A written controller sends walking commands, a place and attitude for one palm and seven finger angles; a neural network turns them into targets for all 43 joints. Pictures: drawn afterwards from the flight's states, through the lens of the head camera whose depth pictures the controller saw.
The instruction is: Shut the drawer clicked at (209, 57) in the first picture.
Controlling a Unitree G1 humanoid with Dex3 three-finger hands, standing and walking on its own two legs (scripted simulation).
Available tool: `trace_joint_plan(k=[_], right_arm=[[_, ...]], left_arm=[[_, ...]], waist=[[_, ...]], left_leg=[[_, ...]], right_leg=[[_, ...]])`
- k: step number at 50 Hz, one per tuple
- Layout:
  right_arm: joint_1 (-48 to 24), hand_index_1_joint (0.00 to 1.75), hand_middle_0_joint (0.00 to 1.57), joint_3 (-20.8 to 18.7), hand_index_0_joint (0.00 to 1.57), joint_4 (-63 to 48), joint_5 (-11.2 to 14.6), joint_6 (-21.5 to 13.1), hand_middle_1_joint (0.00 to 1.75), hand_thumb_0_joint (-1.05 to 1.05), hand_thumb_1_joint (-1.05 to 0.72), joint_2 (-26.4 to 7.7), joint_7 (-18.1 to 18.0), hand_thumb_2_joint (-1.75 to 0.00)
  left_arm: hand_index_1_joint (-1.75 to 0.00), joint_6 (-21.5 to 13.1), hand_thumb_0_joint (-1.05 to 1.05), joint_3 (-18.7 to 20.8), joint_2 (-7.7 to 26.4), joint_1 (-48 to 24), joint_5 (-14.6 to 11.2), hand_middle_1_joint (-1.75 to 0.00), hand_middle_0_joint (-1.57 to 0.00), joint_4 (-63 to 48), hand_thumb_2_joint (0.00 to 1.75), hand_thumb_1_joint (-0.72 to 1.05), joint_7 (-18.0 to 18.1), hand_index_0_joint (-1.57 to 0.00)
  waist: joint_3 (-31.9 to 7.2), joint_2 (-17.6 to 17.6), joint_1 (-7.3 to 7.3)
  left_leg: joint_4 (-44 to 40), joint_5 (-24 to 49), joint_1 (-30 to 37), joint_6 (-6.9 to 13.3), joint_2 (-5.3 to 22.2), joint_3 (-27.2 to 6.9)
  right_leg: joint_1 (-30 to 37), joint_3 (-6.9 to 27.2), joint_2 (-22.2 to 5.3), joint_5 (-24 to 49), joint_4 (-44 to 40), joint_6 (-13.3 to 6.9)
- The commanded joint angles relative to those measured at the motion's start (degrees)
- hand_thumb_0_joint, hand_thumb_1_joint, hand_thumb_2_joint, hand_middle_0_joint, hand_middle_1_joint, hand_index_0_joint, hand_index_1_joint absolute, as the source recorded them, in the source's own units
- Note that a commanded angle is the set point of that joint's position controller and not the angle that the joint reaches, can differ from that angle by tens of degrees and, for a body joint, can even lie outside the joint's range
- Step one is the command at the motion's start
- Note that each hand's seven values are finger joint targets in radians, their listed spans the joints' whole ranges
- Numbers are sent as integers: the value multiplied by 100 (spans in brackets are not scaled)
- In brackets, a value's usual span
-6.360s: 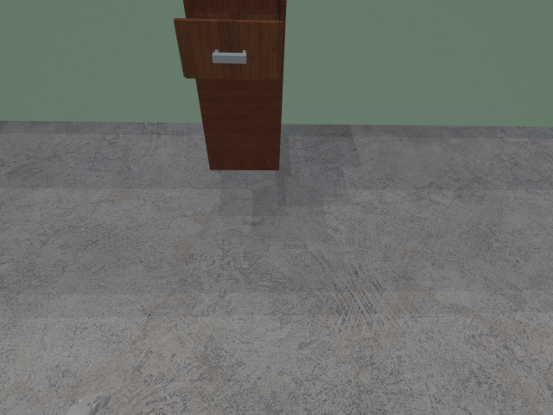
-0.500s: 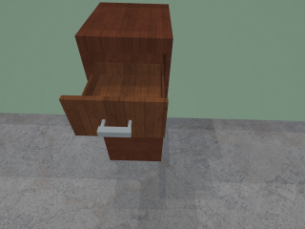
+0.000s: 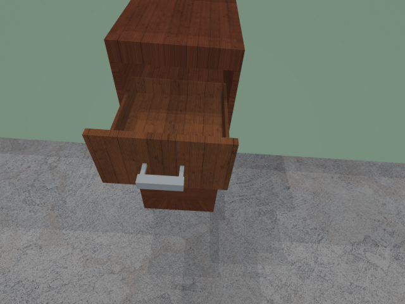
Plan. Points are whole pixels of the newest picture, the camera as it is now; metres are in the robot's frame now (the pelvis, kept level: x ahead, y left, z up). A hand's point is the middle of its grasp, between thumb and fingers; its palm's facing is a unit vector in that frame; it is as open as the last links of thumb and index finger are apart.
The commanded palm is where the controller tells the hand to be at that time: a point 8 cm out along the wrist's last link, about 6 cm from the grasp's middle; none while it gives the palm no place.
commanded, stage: shuffle to correct the standing spot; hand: left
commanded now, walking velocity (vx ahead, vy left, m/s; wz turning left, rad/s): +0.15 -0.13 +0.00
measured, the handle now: (161, 175) +0.39 +0.12 +0.00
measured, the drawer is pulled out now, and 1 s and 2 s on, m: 0.29 0.29 0.29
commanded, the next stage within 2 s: come to a stop and stand still in 0.72 s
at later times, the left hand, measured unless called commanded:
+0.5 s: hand out of the picture +0.02 +0.11 -0.19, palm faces +0.07 -0.99 -0.12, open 7.4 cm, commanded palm none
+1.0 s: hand (172, 273) +0.22 +0.08 -0.17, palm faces +0.01 -0.97 -0.25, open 7.4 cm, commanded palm none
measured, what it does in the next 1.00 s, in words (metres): walks ahead: left foot, then right foot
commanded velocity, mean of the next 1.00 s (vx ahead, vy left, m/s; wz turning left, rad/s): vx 0.06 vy -0.09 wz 0.03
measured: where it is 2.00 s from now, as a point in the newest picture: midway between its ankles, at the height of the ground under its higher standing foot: outside the picture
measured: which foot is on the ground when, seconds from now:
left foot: down 0.00-0.26, up 0.28-0.52, down 0.54-0.96, up 0.98-1.00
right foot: down 0.00-0.54, up 0.56-0.94, down 0.96-1.00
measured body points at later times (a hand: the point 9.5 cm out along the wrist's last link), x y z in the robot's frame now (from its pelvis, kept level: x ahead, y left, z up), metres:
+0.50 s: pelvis +0.08 -0.03 -0.01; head +0.10 -0.01 +0.44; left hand +0.02 +0.17 -0.17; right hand +0.10 -0.27 -0.15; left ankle +0.10 +0.05 -0.72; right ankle +0.00 -0.12 -0.74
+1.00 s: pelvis +0.14 -0.11 -0.01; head +0.17 -0.13 +0.44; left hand +0.22 +0.13 -0.15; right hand +0.11 -0.33 -0.18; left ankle +0.12 +0.05 -0.73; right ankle +0.18 -0.24 -0.74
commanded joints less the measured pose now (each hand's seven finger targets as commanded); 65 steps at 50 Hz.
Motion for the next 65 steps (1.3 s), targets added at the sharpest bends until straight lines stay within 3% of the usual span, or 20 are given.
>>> trace_joint_plan(k=[1,7,10,13,14,17,20,24,25,27,28,31,35,44,46,48,50,53,60,65], right_arm=[[456,30,20,-213,20,-158,-58,-11,30,0,-90,-885,-24,-90],[599,30,20,-284,20,-202,-108,-50,30,0,-90,-886,-78,-90],[292,30,20,-275,20,-282,-84,-53,30,0,-90,-773,-60,-90],[24,30,20,-145,20,-448,-56,-76,30,0,-90,-251,19,-90],[-219,30,20,-189,20,-509,-66,-37,30,0,-90,-306,39,-90],[-176,30,20,-216,20,-511,-76,-14,30,0,-90,-181,101,-90],[-160,30,20,-180,20,-555,-75,-38,30,0,-90,6,140,-90],[513,30,20,-169,20,-309,-80,-98,30,0,-90,-13,71,-90],[1018,30,20,-217,20,-136,-94,-128,30,0,-90,-223,25,-90],[1860,30,20,-421,20,-45,-120,-167,30,0,-90,-1214,-101,-90],[1756,30,20,-426,20,-108,-113,-83,30,0,-90,-1332,-116,-90],[868,30,20,-271,20,-264,-123,-148,30,0,-90,-716,-160,-90],[636,30,20,-280,20,-360,-119,-213,30,0,-90,-731,-165,-90],[459,30,20,-461,20,-542,-205,39,30,0,-90,-989,-49,-90],[525,30,20,-422,20,-516,-142,69,30,0,-90,-760,28,-90],[909,30,20,-298,20,-623,-31,143,30,0,-90,-112,49,-90],[726,30,20,-312,20,-587,-25,182,30,0,-90,-53,72,-90],[672,30,20,-340,20,-478,-5,249,30,0,-90,-315,41,-90],[226,30,20,-357,20,-789,-16,338,30,0,-90,-290,121,-90],[912,30,20,-344,20,-636,2,238,30,0,-90,-357,102,-90]], left_arm=[[-30,7,0,58,364,359,71,-30,-20,-155,90,90,-25,-20],[-30,4,0,130,285,303,74,-30,-20,-275,90,90,-127,-20],[-30,-50,0,175,241,658,61,-30,-20,-180,90,90,-143,-20],[-30,-122,0,255,743,1077,28,-30,-20,-22,90,90,-41,-20],[-30,-151,0,262,724,1148,30,-30,-20,-16,90,90,-18,-20],[-30,-206,0,254,545,965,58,-30,-20,-37,90,90,53,-20],[-30,-244,0,235,572,926,87,-30,-20,-34,90,90,41,-20],[-30,-170,0,227,539,716,13,-30,-20,-19,90,90,-23,-20],[-30,-147,0,218,492,696,-5,-30,-20,-44,90,90,-52,-20],[-30,-145,0,153,186,775,-19,-30,-20,-320,90,90,-99,-20],[-30,-75,0,241,451,417,58,-30,-20,-479,90,90,-85,-20],[-30,18,0,320,326,91,104,-30,-20,-428,90,90,-153,-20],[-30,193,0,318,113,343,91,-30,-20,-363,90,90,-205,-20],[-30,120,0,353,133,-351,16,-30,-20,-853,90,90,-161,-20],[-30,-61,0,408,436,304,21,-30,-20,-621,90,90,-96,-20],[-30,-149,0,470,1262,196,34,-30,-20,-686,90,90,-12,-20],[-30,-116,0,402,1144,-327,67,-30,-20,-828,90,90,-30,-20],[-30,-150,0,391,926,-438,34,-30,-20,-848,90,90,65,-20],[-30,8,0,594,1251,-442,81,-30,-20,-958,90,90,130,-20],[-30,161,0,522,952,-708,15,-30,-20,-1068,90,90,75,-20]], waist=[[579,727,-112],[147,676,-105],[64,343,147],[319,-1194,286],[570,-1115,406],[676,-117,160],[383,-210,131],[98,-324,-198],[-153,-118,-393],[-714,1756,-569],[-471,1240,-590],[448,1006,-180],[167,944,51],[-18,1373,-57],[-441,564,212],[-854,-1495,66],[-318,-740,-15],[-292,-1451,16],[-304,-549,186],[-342,84,-185]], left_leg=[[-1491,-1246,203,123,1430,-1825],[-1204,-164,503,651,1935,-2028],[-569,-289,-427,255,1498,-1246],[1296,-1384,-1870,-269,306,128],[2225,-1800,-2029,-239,369,-97],[3049,-1396,-2329,-238,556,-290],[2182,-1212,-1870,-300,515,-19],[410,139,-82,-300,305,321],[-2,526,647,-242,533,80],[-829,2312,1955,951,3008,-3192],[-1004,2046,1548,1291,3285,-3309],[-1191,2078,32,760,2553,-2121],[-1105,2668,-100,459,2053,-853],[-588,1711,-157,212,1869,-717],[284,586,-359,-263,1279,-402],[1646,-2111,-996,-634,494,-228],[2250,-1838,-901,-604,528,-363],[2708,-1559,-1232,-739,528,-464],[2076,-1281,-1003,-763,400,-481],[-510,159,995,-588,397,-228]], right_leg=[[-1175,-184,71,-366,325,-313],[-1555,-85,50,-769,1170,-420],[-323,-27,45,158,-136,-444],[465,1748,-1411,-58,-1288,-1171],[108,1939,-1582,38,-1517,-1452],[207,1322,-1485,1400,-1346,-1622],[287,587,-1139,2682,-955,-1448],[-381,-3,-540,2510,-149,-982],[-582,-124,-391,2360,636,-832],[-2448,-422,344,-1457,3166,-349],[-2651,48,209,-1608,3955,-451],[-2668,325,-102,-470,4357,-311],[-2290,122,-44,183,3980,-123],[-1214,-306,75,221,1089,-44],[-33,-137,-26,1257,-220,-4],[168,1677,-1862,3089,-747,-682],[-588,1187,-1650,3048,-731,-1012],[-198,1054,-1548,4696,-408,-1056],[-435,1204,-1803,2923,-637,-1377],[-1760,640,-861,129,24,-676]])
